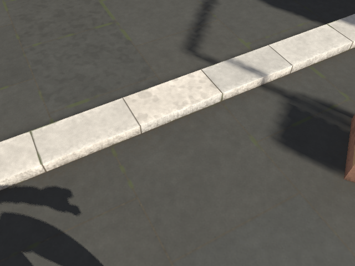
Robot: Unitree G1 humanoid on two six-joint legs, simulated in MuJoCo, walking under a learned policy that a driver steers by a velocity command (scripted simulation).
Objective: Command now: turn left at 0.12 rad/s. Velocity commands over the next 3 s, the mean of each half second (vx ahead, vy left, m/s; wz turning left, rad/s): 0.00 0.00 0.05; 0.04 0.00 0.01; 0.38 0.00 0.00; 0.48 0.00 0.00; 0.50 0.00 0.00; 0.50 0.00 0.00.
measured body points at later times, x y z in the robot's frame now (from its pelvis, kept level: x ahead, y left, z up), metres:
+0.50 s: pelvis +0.00 +0.02 +0.00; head +0.01 +0.02 +0.45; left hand +0.09 +0.29 -0.13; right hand +0.13 -0.23 -0.12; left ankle -0.02 +0.13 -0.74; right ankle +0.01 -0.13 -0.74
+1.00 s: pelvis +0.02 +0.01 +0.00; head +0.01 +0.01 +0.45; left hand +0.05 +0.27 -0.15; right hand +0.06 -0.25 -0.15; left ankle -0.02 +0.13 -0.73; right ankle +0.00 -0.12 -0.73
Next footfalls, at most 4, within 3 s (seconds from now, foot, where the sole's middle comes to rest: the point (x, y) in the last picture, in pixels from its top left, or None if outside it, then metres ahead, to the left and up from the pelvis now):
1.56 left None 0.43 0.11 -0.77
2.08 right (222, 203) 0.73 -0.14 -0.77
2.64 left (169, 142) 1.04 0.09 -0.77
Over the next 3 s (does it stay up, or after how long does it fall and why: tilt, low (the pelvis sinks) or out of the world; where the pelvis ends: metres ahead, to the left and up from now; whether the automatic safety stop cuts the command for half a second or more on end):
stays up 1.06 0.01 0.01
